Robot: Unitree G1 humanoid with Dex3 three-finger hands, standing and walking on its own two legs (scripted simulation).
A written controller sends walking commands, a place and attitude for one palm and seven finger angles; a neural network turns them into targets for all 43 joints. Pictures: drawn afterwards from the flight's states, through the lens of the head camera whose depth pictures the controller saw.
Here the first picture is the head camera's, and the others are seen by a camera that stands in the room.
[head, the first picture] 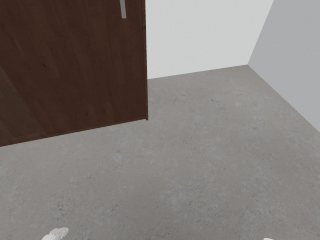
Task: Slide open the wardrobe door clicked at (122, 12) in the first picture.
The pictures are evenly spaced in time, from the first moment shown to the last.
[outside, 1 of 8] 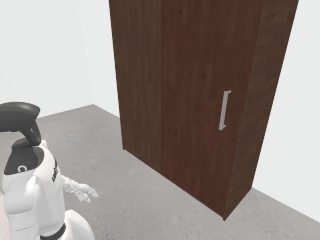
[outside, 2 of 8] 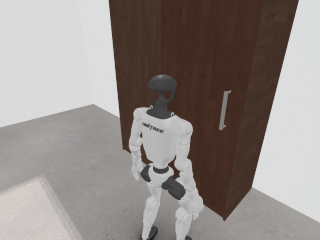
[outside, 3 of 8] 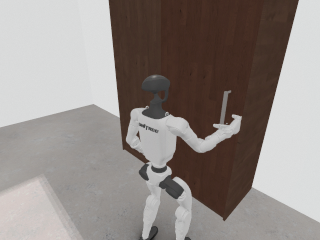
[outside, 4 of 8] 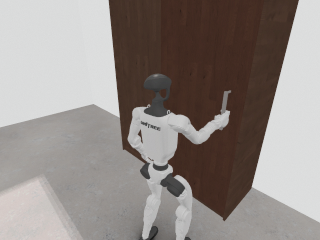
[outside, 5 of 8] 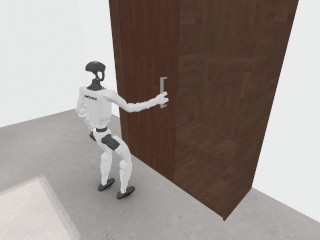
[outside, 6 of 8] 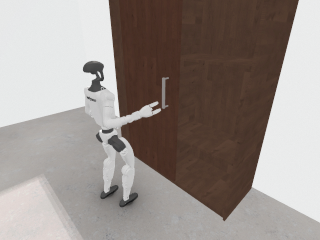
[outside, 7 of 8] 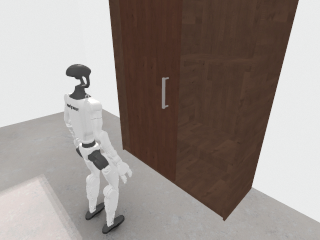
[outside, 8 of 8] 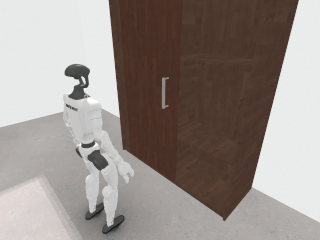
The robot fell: no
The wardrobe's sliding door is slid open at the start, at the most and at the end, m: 0.00 0.60 0.57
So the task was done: yes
